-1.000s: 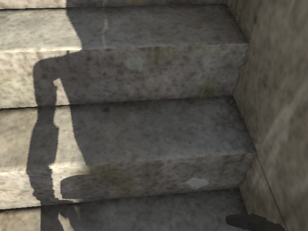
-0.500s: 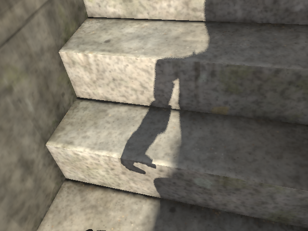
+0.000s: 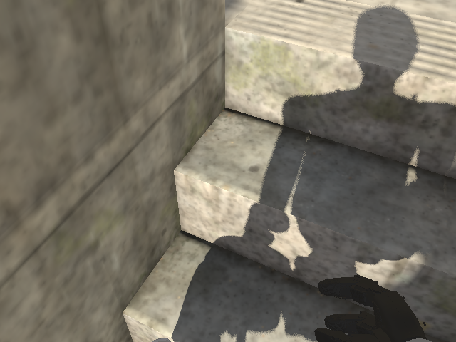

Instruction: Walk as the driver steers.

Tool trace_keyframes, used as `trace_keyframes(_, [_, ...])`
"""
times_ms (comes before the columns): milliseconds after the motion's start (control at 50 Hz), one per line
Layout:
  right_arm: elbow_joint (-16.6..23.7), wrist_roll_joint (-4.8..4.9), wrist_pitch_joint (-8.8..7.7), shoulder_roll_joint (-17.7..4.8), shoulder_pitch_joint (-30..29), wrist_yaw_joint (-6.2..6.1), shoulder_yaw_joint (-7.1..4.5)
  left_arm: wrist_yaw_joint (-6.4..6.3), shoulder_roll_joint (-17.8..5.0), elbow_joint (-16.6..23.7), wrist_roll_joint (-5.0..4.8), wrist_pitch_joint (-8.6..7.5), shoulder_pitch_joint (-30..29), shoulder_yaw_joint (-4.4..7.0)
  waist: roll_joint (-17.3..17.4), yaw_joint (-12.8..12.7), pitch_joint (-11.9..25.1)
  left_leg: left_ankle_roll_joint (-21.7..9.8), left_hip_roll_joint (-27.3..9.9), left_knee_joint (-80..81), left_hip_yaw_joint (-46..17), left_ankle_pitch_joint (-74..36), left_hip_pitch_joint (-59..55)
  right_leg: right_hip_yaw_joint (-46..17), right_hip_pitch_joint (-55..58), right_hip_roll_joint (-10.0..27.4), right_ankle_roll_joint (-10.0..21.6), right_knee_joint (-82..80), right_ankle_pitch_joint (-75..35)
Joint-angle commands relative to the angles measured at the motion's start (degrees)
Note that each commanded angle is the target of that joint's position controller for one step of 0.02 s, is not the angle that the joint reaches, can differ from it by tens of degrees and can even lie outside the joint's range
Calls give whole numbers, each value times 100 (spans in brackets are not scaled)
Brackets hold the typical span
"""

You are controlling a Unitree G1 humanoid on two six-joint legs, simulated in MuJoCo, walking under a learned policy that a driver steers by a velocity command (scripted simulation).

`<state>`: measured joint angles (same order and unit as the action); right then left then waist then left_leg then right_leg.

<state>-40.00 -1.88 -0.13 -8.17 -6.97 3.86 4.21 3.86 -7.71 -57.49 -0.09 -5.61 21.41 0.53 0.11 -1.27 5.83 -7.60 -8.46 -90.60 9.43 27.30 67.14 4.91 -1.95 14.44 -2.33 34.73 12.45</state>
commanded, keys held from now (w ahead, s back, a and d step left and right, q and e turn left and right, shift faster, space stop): e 1.00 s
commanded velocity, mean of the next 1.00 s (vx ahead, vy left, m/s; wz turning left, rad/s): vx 0.02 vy -0.01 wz -0.47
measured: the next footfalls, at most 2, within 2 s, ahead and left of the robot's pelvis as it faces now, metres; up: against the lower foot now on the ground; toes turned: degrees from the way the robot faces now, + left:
right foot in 0.54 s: +0.10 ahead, -0.11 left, +0.00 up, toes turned -12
left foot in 0.80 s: +0.20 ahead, +0.11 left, +0.00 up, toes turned -23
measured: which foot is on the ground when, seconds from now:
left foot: down 0.00-0.56, up 0.58-0.78, down 0.80-1.00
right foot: up 0.00-0.52, down 0.54-0.82, up 0.84-1.00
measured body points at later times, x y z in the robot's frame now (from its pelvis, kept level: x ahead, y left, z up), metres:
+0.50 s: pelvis +0.08 +0.03 +0.18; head +0.06 +0.00 +0.63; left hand +0.07 +0.29 +0.05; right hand +0.33 -0.22 +0.15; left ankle +0.16 +0.09 -0.54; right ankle +0.05 -0.11 -0.48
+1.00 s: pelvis +0.12 +0.04 +0.18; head +0.14 +0.03 +0.63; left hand +0.44 +0.15 +0.11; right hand +0.10 -0.23 +0.07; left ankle +0.16 +0.12 -0.54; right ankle +0.03 -0.07 -0.35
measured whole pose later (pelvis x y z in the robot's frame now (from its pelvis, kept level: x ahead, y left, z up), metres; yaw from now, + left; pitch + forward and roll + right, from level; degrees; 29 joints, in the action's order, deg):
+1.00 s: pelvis +0.12 +0.04 +0.18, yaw -31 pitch +6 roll +3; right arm -44.7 -2.6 -4.9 -11.7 12.3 2.7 -3.7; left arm 0.0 -15.9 -41.6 0.4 -0.8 2.8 4.6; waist -2.5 2.5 5.2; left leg -4.4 1.4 -37.2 10.4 20.2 23.1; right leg -8.5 -51.4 -2.5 -0.5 100.3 18.6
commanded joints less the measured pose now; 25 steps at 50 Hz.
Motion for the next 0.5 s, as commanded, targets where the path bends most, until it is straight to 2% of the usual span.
trace_keyframes(20, [-1217, -163, -269, -2360, 4107, 97, -814, 345, -984, 790, 104, 153, 210, 599, 2382, 1258, 2492, -772, -1531, 6209, -5425, -1752, -6163, -2066, -4073, -1784, 491, 6305, -355])
trace_keyframes(40, [-1350, -29, -466, -2191, 3339, 9, -734, 298, -608, 539, -7, 157, 50, 586, 2171, 988, 1228, -594, -1508, 6322, -4943, -391, -4577, -2173, -4649, -1535, 631, 7728, -763])
trace_keyframes(60, [-1332, 225, -529, -1808, 2205, -89, -705, 237, -89, 287, -81, 81, 313, 423, 1752, 613, 717, -537, -1515, 6319, -4396, 880, -3856, -1876, -4953, -1229, 803, 8593, -604])
trace_keyframes(80, [-1232, 309, -500, -1307, 1309, -66, -582, 107, 326, 251, -36, 83, 383, 215, 1012, 231, 593, -448, -1447, 6141, -4051, 1493, -3190, -1810, -5278, -1132, 1083, 8858, -888])
trace_keyframes(100, [-1277, 75, -411, -607, 782, -5, -383, -27, 277, 307, -94, 222, 198, 149, 344, -6, 315, -232, -1544, 6432, -3900, 1710, -2707, -1928, -5444, -1022, 1103, 8839, -915])
trace_keyframes(120, [-1266, -129, -417, -210, 634, 14, -209, -188, -6, 283, -203, 356, 221, 229, -317, -189, 400, -145, -1601, 6527, -3444, 1571, -2714, -1849, -5538, -916, 887, 8402, -1197])
trace_keyframes(140, [-1121, -139, -508, -93, 309, -54, -163, -226, -173, 220, -302, 465, 260, 262, -246, -338, 248, -107, -1491, 6686, -2951, 1218, -2615, -1834, -5556, -917, 693, 8195, -1341])
trace_keyframes(160, [-967, -155, -557, -199, 190, -106, -154, -167, -417, 225, -454, 572, 277, 316, 91, -328, 162, -48, -1318, 6778, -2260, 695, -2688, -1849, -5673, -997, 419, 8482, -1208])
trace_keyframes(180, [-749, -160, -627, -494, -171, -152, -248, -96, -673, 254, -436, 642, 309, 403, 137, -502, 196, -71, -1195, 6998, -1401, 244, -2710, -1698, -5416, -1092, 289, 8457, -820])
trace_keyframes(200, [-610, -211, -712, -762, -557, -156, -342, 13, -775, 290, -419, 646, 124, 477, 343, -680, 155, -33, -899, 7033, -693, -159, -2373, -1465, -4933, -1233, 310, 9078, -703])
trace_keyframes(220, [-434, -188, -735, -902, -874, -148, -382, 97, -864, 230, -347, 621, 305, 527, 152, -797, 49, 6, -700, 7145, -146, -239, -2255, -1420, -4726, -1353, 260, 9142, -492])
trace_keyframes(240, [-292, -117, -749, -1016, -1006, -174, -440, 215, -912, 152, -272, 542, 421, 551, -32, -797, -90, 32, -488, 7214, 309, -330, -2187, -1278, -4473, -1463, 199, 9158, -338])
trace_keyframes(260, [-274, -66, -745, -1126, -882, -173, -481, 261, -938, 100, -233, 484, 566, 560, -107, -732, -135, 26, -405, 7255, 514, -430, -2495, -1286, -4499, -1510, 156, 9065, -231])
trace_keyframes(280, [-347, 6, -717, -1057, -430, -168, -499, 252, -880, 88, -215, 443, 576, 489, -41, -531, -180, -7, -472, 7319, 499, -789, -3183, -1453, -4844, -1434, 168, 8934, -196])
trace_keyframes(300, [-478, -25, -712, -1029, 67, -130, -544, 221, -816, 75, -213, 352, 602, 470, -67, -263, -325, -134, -611, 7333, 353, -1340, -4097, -1597, -5415, -1392, 59, 8851, 25])
trace_keyframes(320, [-416, -87, -672, -1071, 258, -101, -545, 182, -893, 121, -210, 367, 430, 475, -152, -98, -281, -255, -715, 7308, 295, -1509, -4591, -1686, -5637, -1418, 9, 8815, 71])
trace_keyframes(340, [-372, -110, -689, -1032, 354, -75, -533, 137, -916, 138, -191, 372, 462, 488, -62, -41, -212, -310, -748, 7312, 329, -1610, -4959, -1735, -5717, -1386, -43, 8592, 57])
trace_keyframes(380, [-195, -22, -762, -819, 181, -27, -480, 69, -891, -48, -83, 396, 863, 534, 14, -152, -88, -230, -719, 7272, 527, -1433, -5005, -1645, -5126, -1235, -133, 7607, -6])
trace_keyframes(400, [-161, -15, -808, -859, 21, 18, -560, 107, -811, -18, -23, 428, 1154, 538, -229, -348, -38, 17, -659, 7253, 787, -1084, -4838, -1301, -4423, -1024, -142, 6201, 5])
trace_keyframes(420, [-44, 24, -838, -907, -113, -15, -592, 124, -663, 66, 70, 414, 1057, 525, -174, -412, -42, 237, -557, 7213, 817, -932, -5026, -1060, -4040, -841, -249, 4512, 92])
trace_keyframes(440, [61, 72, -793, -883, -83, -54, -619, 136, -596, 204, 80, 373, 697, 502, 77, -192, -49, 246, -561, 7095, 614, -927, -5535, -875, -4004, -909, -405, 3306, 733])
trace_keyframes(460, [76, 56, -665, -1038, 199, -83, -708, 90, -574, 430, 67, 331, 322, 444, 330, 95, -113, 38, -769, 7021, 338, -822, -6182, -730, -4236, -1078, -475, 2289, 1371])
trace_keyframes(480, [31, -130, -551, -1165, 249, -83, -783, 38, -455, 653, 99, 311, 155, 353, 560, 92, -195, -166, -1251, 6960, 41, -942, -6346, -1106, -4163, -787, -371, 1831, 1018])
trace_keyframes(500, [-44, 17, -583, -1183, 319, -83, -870, 50, -201, 771, 226, 302, 185, 276, 471, -32, -125, -301, -1534, 6709, 13, -1007, -6309, -681, -3880, -939, -376, 1516, 1363])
